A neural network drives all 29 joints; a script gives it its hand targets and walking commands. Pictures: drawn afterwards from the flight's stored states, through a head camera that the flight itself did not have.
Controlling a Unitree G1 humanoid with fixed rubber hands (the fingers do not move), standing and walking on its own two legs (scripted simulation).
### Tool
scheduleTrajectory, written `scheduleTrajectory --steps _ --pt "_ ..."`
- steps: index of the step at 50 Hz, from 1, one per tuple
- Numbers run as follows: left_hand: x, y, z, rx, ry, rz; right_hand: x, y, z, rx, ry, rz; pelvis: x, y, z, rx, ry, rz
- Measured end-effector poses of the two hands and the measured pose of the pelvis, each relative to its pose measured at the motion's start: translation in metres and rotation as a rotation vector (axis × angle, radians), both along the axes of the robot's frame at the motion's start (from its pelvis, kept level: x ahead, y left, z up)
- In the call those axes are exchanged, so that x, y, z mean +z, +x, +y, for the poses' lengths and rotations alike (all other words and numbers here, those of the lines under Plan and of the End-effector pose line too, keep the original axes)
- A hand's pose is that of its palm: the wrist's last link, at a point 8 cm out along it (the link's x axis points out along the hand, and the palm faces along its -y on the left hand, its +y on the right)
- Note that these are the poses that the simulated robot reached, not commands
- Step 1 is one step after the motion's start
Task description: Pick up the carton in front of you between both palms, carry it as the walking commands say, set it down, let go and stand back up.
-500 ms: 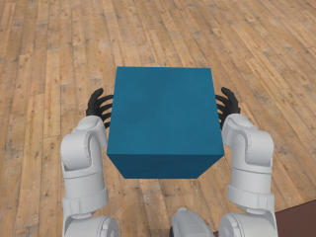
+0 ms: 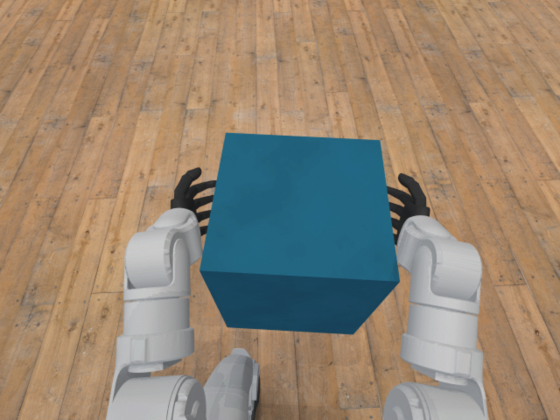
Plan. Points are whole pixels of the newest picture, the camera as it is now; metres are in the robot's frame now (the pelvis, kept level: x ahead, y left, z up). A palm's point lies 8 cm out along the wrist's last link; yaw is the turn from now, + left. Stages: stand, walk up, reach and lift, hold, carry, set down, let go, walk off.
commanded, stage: carry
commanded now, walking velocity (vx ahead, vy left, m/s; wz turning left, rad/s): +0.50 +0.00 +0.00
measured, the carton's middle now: (295, 243) +0.35 +0.03 +0.00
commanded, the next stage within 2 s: none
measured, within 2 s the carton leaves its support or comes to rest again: neither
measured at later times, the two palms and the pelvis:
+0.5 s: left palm (242, 49) +0.65 +0.15 +0.13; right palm (422, 57) +0.64 -0.15 +0.13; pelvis +0.35 +0.01 +0.02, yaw -2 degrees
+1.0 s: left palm out of the picture +0.90 +0.16 +0.11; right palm out of the picture +0.90 -0.14 +0.11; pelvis +0.67 +0.01 +0.00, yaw +0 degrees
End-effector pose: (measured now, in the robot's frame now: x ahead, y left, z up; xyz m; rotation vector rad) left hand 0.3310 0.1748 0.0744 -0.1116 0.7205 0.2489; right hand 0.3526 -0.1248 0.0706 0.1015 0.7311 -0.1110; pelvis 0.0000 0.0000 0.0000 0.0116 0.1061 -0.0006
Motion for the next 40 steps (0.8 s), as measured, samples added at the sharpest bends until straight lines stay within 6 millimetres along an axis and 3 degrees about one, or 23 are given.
scheduleTrajectory --steps 5,8,16,20,23,29,33,37,40 --pt "-0.005 0.087 0.006 -0.043 -0.008 -0.068 -0.003 0.073 0.005 -0.042 -0.013 -0.068 -0.012 0.083 0.018 -0.015 -0.014 -0.013" --pt "-0.003 0.137 -0.001 -0.108 -0.019 -0.094 0.003 0.109 -0.001 -0.077 -0.046 -0.094 -0.01 0.12 0.025 -0.016 0.0 -0.012" --pt "0.038 0.237 -0.027 -0.18 -0.04 -0.129 0.047 0.184 -0.026 -0.172 -0.04 -0.127 0.019 0.214 0.035 -0.033 -0.047 0.012" --pt "0.054 0.274 -0.029 -0.158 -0.04 -0.151 0.066 0.23 -0.028 -0.158 -0.035 -0.149 0.024 0.269 0.027 -0.034 -0.055 0.012" --pt "0.056 0.298 -0.027 -0.118 -0.037 -0.149 0.068 0.265 -0.027 -0.129 -0.021 -0.147 0.022 0.314 0.016 -0.034 -0.05 0.002" --pt "0.036 0.351 -0.032 -0.07 0.008 -0.12 0.039 0.334 -0.032 -0.046 -0.016 -0.122 -0.001 0.405 -0.01 0.008 -0.045 -0.038" --pt "0.019 0.372 -0.033 -0.048 0.02 -0.01 0.02 0.365 -0.032 0.011 -0.039 -0.016 0.007 0.448 -0.019 0.029 -0.029 -0.034" --pt "0.019 0.398 -0.034 -0.038 0.03 0.024 0.019 0.396 -0.033 0.035 -0.044 0.017 0.018 0.491 -0.022 0.03 -0.008 -0.026" --pt "0.026 0.428 -0.034 -0.043 0.034 0.001 0.026 0.424 -0.033 0.029 -0.042 -0.007 0.022 0.526 -0.021 0.026 0.002 -0.023"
